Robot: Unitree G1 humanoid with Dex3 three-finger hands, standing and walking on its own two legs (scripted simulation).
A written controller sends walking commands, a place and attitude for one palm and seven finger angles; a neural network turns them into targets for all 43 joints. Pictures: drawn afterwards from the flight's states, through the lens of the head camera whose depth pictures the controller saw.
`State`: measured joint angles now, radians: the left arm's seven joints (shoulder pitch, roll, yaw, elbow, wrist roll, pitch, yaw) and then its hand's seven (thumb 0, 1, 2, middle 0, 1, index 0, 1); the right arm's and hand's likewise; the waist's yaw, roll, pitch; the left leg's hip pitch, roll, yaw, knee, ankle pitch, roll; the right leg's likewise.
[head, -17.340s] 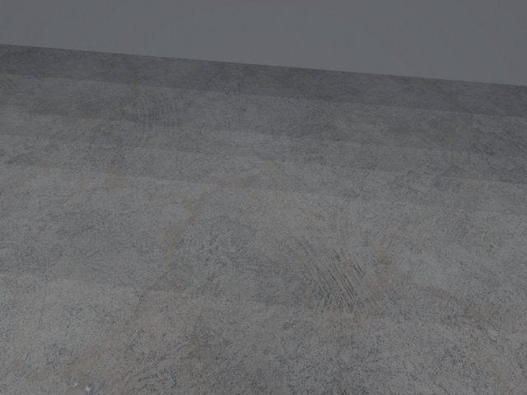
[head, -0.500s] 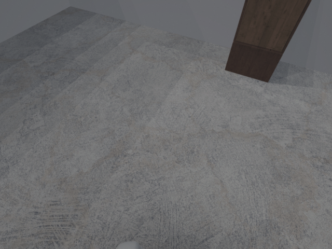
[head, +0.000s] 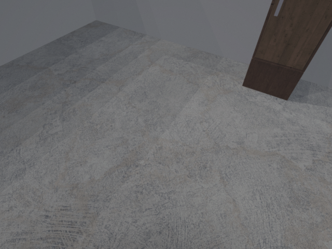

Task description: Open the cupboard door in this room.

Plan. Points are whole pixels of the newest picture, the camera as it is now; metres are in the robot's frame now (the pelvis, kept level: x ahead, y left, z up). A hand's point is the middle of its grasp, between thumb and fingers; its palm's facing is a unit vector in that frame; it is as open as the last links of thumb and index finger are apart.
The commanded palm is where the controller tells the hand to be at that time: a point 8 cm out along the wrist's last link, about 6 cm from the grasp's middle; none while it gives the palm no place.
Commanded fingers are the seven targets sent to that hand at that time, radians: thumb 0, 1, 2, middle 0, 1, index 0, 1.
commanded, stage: stand and wait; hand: left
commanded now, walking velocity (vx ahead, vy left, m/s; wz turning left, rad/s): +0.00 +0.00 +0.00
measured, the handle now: (280, 4) +1.63 -0.68 -0.01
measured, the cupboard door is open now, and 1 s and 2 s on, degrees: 0 0 0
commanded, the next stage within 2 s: turn or walk to find it in 0.28 s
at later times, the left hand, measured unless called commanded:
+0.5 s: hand out of the picture +0.01 +0.15 -0.17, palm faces -0.01 -0.98 -0.18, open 7.3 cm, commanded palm none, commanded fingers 0.00 0.90 0.90 -0.20 -0.30 -0.20 -0.30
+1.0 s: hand out of the picture +0.12 +0.13 -0.16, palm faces -0.19 -0.94 -0.27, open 7.3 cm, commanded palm none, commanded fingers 0.00 0.90 0.90 -0.20 -0.30 -0.20 -0.30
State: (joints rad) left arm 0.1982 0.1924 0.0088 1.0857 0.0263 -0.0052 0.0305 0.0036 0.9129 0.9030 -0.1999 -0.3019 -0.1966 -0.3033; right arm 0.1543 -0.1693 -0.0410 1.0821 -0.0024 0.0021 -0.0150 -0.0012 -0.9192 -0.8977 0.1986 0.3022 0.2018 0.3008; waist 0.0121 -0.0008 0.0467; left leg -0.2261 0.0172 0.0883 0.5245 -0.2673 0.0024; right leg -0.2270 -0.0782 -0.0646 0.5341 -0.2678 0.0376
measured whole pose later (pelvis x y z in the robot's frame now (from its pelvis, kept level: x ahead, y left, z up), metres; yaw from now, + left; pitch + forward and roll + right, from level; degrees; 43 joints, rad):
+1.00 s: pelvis +0.03 -0.05 +0.00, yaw -15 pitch -1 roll +1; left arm 0.24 0.18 0.05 1.00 0.03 -0.04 0.00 0.00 0.91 0.90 -0.20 -0.30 -0.20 -0.30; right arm 0.22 -0.23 -0.06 1.06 -0.02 0.03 0.00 0.01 -0.91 -0.90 0.20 0.30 0.20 0.30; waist 0.01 0.06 0.05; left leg -0.41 0.12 0.09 1.05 -0.47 -0.04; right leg -0.22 -0.01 -0.13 0.58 -0.35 -0.05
